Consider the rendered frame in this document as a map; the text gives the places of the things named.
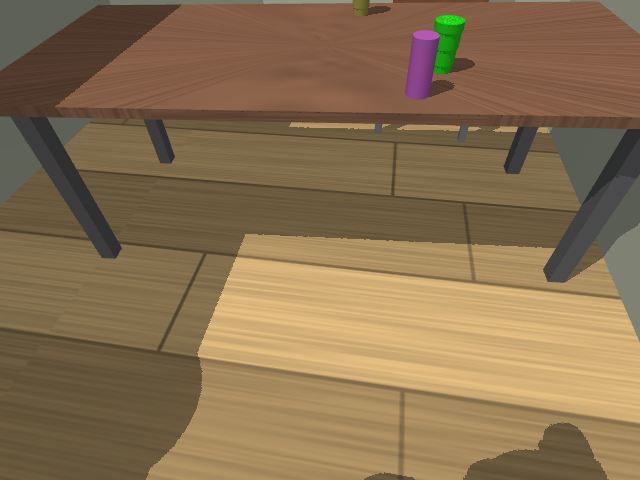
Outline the chair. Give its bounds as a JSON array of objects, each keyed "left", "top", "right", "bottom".
[{"left": 374, "top": 0, "right": 489, "bottom": 143}]

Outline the table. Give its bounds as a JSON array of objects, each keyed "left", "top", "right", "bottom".
[{"left": 0, "top": 1, "right": 640, "bottom": 283}]

